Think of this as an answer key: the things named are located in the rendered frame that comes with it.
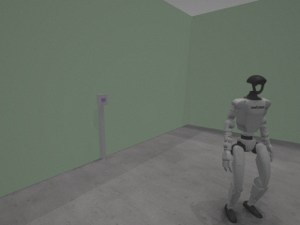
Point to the robot shin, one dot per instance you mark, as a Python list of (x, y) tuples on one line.
[(233, 196), (255, 194)]

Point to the right robot hand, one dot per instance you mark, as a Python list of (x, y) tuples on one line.
[(227, 156)]

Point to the panel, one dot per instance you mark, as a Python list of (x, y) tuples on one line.
[(101, 123)]

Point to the left robot hand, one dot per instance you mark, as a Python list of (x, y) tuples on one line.
[(270, 149)]

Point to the left robot forearm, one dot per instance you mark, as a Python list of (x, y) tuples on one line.
[(264, 134)]

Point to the right robot forearm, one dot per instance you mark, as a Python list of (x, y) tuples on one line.
[(228, 136)]

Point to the right robot upper arm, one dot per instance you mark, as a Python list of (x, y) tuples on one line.
[(236, 105)]

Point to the left robot upper arm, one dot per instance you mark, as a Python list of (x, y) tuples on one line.
[(267, 105)]

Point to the left robot shin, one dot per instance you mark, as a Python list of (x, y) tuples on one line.
[(255, 194)]

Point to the right robot shin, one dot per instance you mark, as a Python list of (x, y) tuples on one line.
[(233, 196)]

